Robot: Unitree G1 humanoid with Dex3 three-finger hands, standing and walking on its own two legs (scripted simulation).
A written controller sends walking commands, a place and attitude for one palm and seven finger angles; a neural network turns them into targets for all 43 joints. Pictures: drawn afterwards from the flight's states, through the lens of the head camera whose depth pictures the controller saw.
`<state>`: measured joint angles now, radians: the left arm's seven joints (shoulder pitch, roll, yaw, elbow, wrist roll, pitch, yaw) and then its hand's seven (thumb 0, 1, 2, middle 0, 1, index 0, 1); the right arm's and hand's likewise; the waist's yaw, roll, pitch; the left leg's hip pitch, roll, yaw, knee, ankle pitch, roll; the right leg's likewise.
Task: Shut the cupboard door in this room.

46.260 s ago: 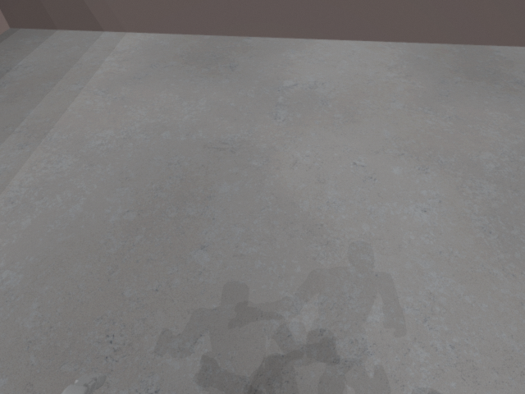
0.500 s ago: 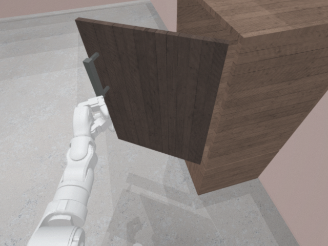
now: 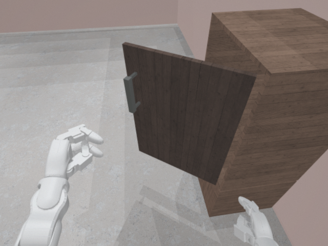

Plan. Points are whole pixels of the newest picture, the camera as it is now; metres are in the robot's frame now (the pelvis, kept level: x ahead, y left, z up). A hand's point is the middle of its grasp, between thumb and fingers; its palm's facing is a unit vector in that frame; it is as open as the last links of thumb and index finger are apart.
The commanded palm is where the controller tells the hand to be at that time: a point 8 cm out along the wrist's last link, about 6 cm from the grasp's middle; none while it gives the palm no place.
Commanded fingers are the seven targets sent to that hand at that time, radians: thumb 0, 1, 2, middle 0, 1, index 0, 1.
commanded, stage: draw the hand back to the body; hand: left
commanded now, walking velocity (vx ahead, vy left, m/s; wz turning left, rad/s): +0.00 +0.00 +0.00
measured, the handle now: (133, 92) +0.62 +0.18 +0.03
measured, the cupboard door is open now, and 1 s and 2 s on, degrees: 54 54 54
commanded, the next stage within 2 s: step back with the hand held close in 0.76 s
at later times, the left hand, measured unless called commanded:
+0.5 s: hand (21, 173) +0.19 +0.28 +0.17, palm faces +0.46 -0.78 -0.42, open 6.9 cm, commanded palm +0.15 +0.31 +0.18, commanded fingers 0.00 0.90 0.90 -0.20 -0.30 -0.20 -0.30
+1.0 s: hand (35, 168) +0.20 +0.26 +0.17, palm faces +0.42 -0.79 -0.45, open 7.4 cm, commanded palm +0.15 +0.29 +0.18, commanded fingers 0.00 0.90 0.90 -0.20 -0.30 -0.20 -0.30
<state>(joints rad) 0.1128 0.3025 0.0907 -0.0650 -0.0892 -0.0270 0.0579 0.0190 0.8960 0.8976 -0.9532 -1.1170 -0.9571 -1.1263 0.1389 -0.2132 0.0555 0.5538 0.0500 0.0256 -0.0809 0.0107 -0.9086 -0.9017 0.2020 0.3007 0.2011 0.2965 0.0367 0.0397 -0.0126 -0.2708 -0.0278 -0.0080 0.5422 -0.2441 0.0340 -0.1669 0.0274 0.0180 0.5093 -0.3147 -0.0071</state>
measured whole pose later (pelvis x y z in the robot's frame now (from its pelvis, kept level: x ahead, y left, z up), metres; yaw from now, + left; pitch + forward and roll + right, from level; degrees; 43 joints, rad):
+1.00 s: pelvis +0.01 -0.01 +0.01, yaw +0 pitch -1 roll -1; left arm 0.49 0.38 0.36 -0.37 -0.09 -0.10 0.10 0.02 0.89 0.90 -0.21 -0.30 -0.21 -0.31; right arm 0.19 -0.25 0.01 0.61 0.03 -0.04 -0.08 0.01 -0.91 -0.90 0.20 0.30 0.20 0.30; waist 0.04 0.09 -0.03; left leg -0.22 -0.01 -0.02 0.46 -0.22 0.03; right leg -0.09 0.04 0.01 0.38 -0.26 -0.02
